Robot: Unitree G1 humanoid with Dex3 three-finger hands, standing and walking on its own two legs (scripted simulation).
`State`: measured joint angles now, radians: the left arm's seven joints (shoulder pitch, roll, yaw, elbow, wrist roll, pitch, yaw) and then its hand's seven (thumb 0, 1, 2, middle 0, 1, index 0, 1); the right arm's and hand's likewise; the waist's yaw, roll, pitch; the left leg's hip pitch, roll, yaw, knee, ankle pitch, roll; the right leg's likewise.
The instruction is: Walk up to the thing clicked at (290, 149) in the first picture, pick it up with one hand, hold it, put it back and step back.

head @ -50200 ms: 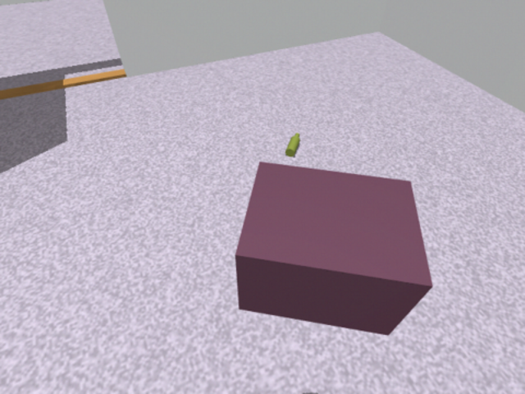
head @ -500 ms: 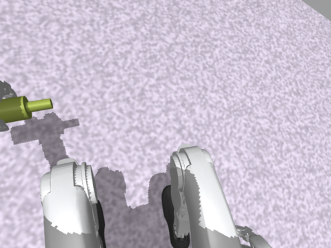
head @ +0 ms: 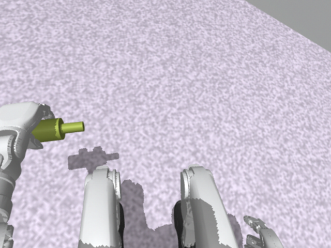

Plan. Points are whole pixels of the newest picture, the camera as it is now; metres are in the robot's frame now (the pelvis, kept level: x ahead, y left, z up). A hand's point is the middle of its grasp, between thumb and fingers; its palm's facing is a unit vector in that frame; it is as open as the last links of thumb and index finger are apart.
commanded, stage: lift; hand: left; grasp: from above
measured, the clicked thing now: (44, 130) +0.41 +0.30 -0.13
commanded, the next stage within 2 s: hold in 1.02 s
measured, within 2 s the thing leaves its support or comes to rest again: neither
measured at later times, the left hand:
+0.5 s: hand out of the picture +0.34 +0.29 +0.11, palm faces -0.44 -0.13 -0.89, open 8.5 cm
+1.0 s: hand out of the picture +0.37 +0.26 +0.20, palm faces -0.44 -0.13 -0.89, open 8.6 cm
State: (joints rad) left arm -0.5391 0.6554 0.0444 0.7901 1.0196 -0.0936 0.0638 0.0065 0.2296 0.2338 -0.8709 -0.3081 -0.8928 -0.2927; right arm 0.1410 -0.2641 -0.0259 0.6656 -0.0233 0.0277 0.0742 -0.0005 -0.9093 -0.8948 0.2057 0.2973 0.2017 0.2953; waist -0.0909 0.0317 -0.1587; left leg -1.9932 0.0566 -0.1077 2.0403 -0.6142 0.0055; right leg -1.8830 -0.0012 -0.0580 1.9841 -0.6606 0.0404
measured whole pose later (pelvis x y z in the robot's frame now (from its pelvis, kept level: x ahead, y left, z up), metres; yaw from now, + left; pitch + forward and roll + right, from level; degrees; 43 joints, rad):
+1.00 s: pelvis +0.07 +0.00 +0.28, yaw +4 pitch +11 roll -1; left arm -0.34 0.38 -0.17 0.86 0.97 0.07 0.15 0.00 0.21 0.30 -0.84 -0.36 -0.86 -0.34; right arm 0.26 -0.24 -0.03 0.76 0.03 -0.03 -0.04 0.00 -0.90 -0.89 0.21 0.30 0.20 0.30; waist -0.06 0.04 -0.08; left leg -0.69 0.06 0.02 0.88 -0.37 -0.01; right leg -0.64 -0.01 0.00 0.85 -0.39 0.03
